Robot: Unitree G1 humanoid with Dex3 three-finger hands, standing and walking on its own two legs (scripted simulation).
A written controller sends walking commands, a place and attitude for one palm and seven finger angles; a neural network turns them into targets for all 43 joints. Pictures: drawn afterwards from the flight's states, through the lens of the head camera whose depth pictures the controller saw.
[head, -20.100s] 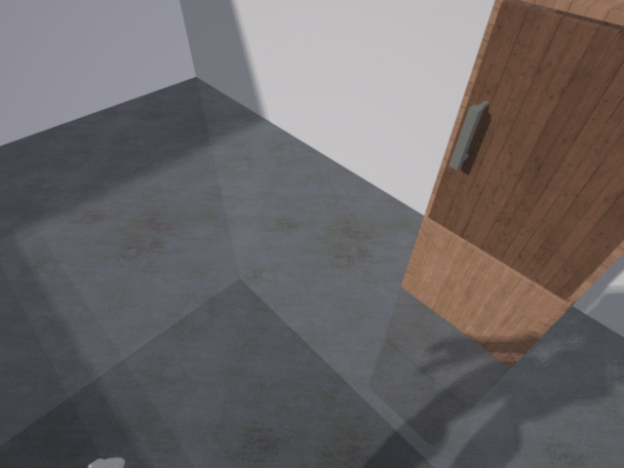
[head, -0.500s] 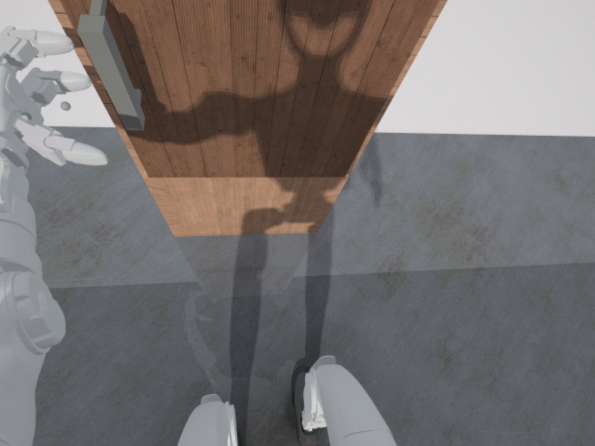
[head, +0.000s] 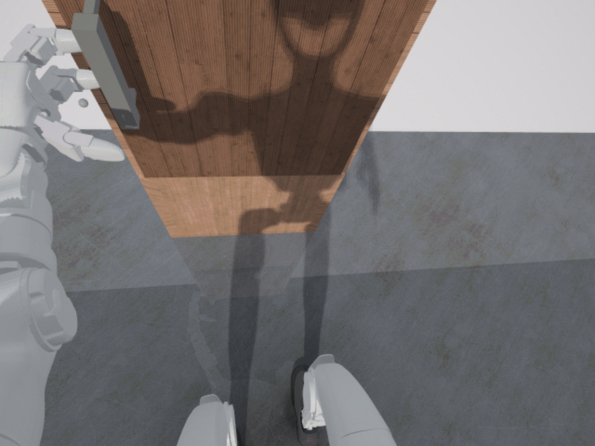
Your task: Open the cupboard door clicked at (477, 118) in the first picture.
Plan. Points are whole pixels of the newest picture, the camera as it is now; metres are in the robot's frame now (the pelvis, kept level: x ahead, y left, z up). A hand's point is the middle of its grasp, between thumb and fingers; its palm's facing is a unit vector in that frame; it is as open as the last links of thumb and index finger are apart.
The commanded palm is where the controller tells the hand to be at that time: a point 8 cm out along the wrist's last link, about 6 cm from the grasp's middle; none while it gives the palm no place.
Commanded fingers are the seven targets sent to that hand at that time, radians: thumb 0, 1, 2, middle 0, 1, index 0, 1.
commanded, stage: slide the fingers in behind the handle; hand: left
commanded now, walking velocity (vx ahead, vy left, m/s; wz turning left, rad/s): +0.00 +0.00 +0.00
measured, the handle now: (113, 67) +0.58 +0.17 +0.06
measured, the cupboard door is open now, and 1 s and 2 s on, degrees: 0 0 0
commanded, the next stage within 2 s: close the thumb around the handle in 1.24 s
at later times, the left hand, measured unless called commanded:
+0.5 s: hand (113, 105) +0.53 +0.17 +0.06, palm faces -0.06 -1.00 -0.02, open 14.0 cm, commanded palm +0.51 +0.21 +0.06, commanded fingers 0.00 -0.50 0.30 -0.30 -1.20 -0.30 -1.20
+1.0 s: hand (130, 103) +0.53 +0.15 +0.06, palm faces -0.05 -1.00 -0.04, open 14.0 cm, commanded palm +0.51 +0.19 +0.06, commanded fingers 0.00 -0.50 0.30 -0.30 -1.20 -0.30 -1.20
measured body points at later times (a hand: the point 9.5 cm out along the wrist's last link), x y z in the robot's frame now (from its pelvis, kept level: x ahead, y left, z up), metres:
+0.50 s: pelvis +0.00 +0.00 +0.00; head +0.16 +0.02 +0.42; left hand +0.53 +0.22 +0.06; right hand +0.00 -0.26 -0.10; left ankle -0.05 +0.09 -0.65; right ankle +0.07 -0.13 -0.65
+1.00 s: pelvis +0.00 -0.01 +0.00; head +0.16 +0.01 +0.42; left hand +0.53 +0.20 +0.06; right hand -0.01 -0.27 -0.11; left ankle -0.05 +0.09 -0.65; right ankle +0.07 -0.13 -0.65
